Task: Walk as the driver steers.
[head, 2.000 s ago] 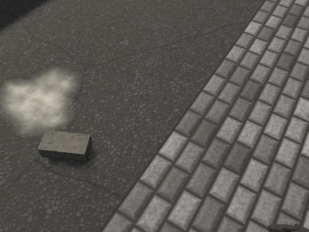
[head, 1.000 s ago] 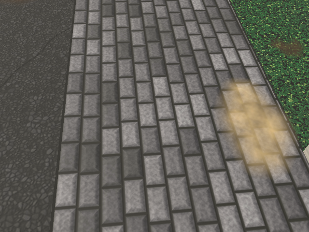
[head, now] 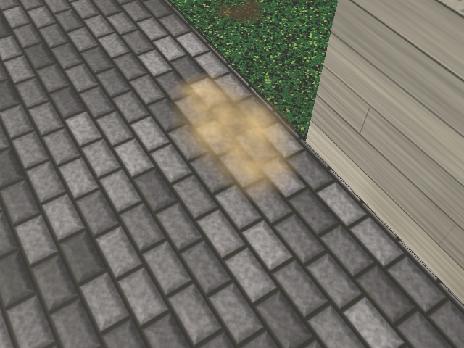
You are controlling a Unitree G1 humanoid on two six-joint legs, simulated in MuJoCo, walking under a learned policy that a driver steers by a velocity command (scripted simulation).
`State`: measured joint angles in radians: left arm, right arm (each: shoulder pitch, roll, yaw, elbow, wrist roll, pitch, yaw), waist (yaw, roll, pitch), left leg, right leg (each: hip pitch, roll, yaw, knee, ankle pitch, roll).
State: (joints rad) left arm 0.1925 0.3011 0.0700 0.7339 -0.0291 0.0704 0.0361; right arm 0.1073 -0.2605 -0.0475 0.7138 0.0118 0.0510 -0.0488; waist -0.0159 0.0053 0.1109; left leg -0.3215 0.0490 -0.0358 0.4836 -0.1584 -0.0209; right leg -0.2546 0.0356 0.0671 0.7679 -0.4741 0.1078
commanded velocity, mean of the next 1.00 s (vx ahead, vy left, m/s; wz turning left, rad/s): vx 0.36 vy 0.00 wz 0.37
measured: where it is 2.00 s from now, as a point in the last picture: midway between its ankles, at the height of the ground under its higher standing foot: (138, 210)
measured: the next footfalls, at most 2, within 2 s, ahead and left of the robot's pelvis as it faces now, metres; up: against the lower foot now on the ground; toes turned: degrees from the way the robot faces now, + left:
right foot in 0.06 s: -0.02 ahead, -0.13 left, +0.00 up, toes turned +3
left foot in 0.62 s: +0.25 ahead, +0.19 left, +0.00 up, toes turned +18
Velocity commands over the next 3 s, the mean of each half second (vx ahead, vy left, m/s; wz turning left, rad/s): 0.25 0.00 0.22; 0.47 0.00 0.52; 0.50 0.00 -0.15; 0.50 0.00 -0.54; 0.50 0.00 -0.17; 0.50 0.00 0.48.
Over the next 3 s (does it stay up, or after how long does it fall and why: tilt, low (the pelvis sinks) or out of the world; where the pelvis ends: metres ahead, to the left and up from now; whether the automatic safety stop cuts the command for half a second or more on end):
stays up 1.40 0.34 0.01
